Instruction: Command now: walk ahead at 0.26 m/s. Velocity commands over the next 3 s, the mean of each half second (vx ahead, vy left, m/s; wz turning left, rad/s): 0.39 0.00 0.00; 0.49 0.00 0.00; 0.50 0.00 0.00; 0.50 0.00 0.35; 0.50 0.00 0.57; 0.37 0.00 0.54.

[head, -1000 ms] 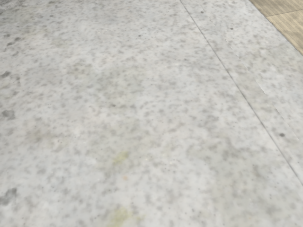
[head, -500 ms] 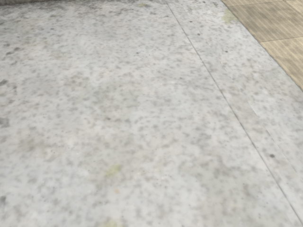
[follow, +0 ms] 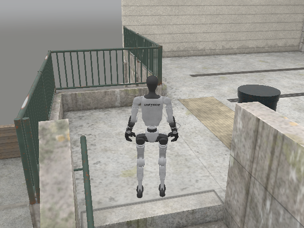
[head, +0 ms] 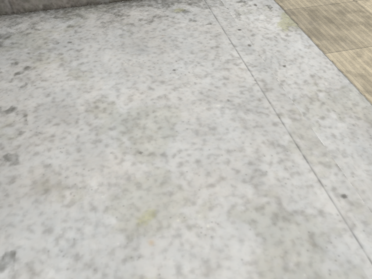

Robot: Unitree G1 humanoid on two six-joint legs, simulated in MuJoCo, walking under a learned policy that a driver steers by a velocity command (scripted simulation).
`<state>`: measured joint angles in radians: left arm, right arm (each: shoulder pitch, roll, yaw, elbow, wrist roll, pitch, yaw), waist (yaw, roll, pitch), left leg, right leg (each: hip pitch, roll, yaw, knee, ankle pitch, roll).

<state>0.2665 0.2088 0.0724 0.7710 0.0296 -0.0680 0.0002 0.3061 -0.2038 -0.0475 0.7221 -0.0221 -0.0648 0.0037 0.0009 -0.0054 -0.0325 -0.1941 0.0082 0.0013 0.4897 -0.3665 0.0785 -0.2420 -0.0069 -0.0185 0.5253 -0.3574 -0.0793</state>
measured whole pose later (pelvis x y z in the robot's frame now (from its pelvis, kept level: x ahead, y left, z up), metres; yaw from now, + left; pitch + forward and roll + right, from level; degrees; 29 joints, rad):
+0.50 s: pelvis +0.17 +0.05 +0.00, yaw +0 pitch +2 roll +0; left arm 0.20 0.28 0.06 0.67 -0.01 -0.07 -0.02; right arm 0.42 -0.23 -0.03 0.74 0.00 -0.08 0.01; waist -0.04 -0.05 -0.02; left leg -0.08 -0.04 0.04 0.34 -0.30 0.06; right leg -0.65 -0.08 -0.01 1.16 -0.23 0.01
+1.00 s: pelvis +0.45 +0.02 +0.00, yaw +0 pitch +1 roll -2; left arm 0.32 0.26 0.06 0.80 0.00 -0.10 -0.03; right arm 0.19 -0.30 -0.04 0.71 0.01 -0.06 -0.01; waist 0.04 0.05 0.02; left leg -0.66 0.13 -0.06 1.09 -0.20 -0.01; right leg -0.18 0.09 -0.06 0.30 -0.14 -0.09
